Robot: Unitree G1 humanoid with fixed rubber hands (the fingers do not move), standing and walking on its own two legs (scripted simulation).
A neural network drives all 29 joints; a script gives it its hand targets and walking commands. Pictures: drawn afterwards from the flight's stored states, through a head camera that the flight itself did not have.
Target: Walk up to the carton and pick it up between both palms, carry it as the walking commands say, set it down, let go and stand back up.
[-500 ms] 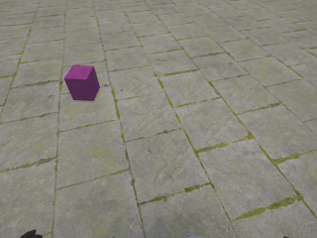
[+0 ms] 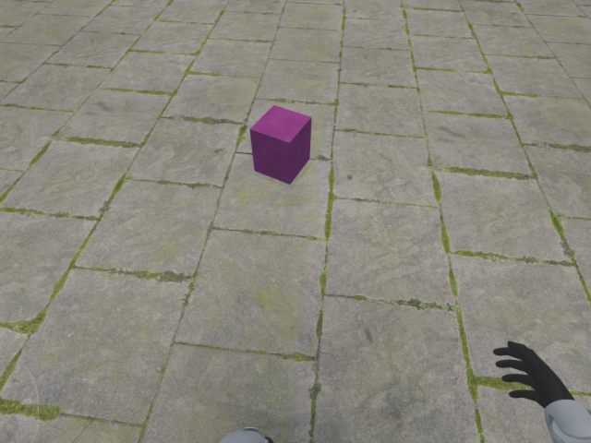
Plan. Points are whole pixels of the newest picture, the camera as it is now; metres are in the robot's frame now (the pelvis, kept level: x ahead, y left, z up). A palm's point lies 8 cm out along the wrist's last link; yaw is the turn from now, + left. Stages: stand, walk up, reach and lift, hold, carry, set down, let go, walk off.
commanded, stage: walk up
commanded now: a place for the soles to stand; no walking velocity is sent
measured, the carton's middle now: (281, 145) +1.42 +0.16 -0.63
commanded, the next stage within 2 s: none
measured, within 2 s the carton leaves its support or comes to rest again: neither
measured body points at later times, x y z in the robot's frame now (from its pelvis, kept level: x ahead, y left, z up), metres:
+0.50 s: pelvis +0.25 -0.03 +0.01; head +0.27 -0.05 +0.46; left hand +0.33 +0.33 -0.04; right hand +0.39 -0.36 -0.10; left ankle +0.26 +0.11 -0.67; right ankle +0.31 -0.14 -0.72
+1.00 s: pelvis +0.48 +0.04 +0.02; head +0.50 +0.05 +0.46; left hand +0.53 +0.38 -0.09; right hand +0.61 -0.30 -0.05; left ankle +0.46 +0.14 -0.72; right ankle +0.59 -0.10 -0.69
